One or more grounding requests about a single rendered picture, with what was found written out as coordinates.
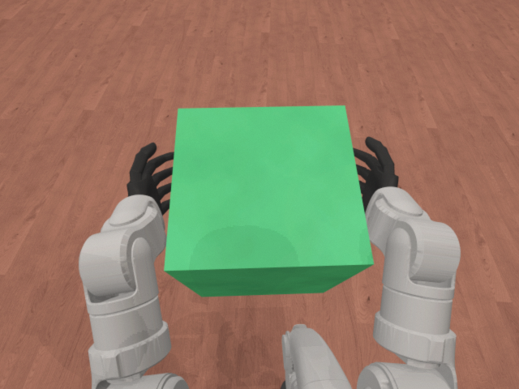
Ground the robot right forearm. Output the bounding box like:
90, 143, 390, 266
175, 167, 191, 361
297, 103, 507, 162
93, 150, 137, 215
365, 186, 461, 389

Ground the right robot upper arm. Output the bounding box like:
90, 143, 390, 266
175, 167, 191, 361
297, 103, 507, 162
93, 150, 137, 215
357, 362, 451, 389

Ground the carton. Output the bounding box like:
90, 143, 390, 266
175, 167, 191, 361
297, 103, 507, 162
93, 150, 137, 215
164, 105, 374, 297

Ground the robot right hand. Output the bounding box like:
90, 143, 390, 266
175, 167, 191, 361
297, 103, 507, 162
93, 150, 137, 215
353, 137, 398, 212

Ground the left robot upper arm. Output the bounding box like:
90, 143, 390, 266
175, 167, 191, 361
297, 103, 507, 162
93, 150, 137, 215
107, 373, 189, 389

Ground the robot left hand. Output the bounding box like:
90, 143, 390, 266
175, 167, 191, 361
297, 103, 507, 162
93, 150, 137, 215
127, 143, 174, 216

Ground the right robot shin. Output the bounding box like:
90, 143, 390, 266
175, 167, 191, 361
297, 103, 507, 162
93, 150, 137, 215
285, 324, 307, 389

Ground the robot left forearm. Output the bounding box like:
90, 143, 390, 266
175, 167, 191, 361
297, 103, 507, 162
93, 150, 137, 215
79, 194, 171, 389

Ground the robot right thigh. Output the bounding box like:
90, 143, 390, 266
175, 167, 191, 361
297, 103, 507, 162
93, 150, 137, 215
281, 328, 352, 389

